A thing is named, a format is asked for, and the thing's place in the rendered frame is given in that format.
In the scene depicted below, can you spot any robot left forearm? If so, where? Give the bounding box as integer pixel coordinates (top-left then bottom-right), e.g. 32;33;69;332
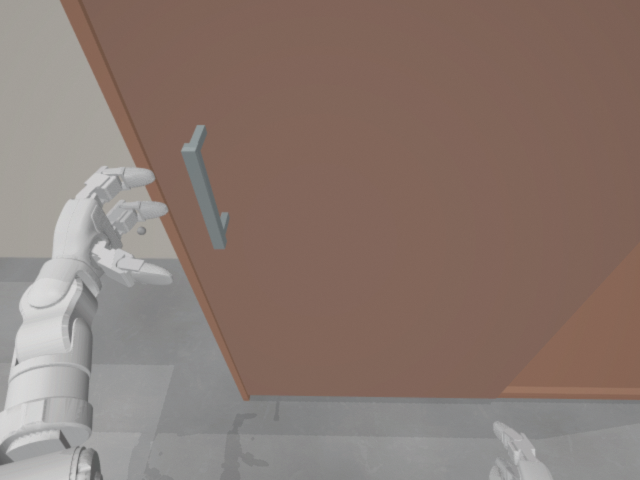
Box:
0;258;102;465

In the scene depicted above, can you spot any left robot hand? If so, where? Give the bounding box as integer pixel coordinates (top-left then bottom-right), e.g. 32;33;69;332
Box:
52;166;173;287

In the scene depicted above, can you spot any wardrobe door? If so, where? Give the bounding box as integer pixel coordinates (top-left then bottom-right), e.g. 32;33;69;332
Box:
82;0;640;399
508;242;640;388

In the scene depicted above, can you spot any right robot hand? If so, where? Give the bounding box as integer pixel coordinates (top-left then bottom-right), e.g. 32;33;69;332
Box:
489;421;553;480

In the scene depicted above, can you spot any handle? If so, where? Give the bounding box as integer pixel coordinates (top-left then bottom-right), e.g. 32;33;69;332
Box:
181;125;230;249

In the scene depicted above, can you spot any left robot upper arm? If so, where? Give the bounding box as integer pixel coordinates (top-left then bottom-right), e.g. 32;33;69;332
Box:
0;446;103;480

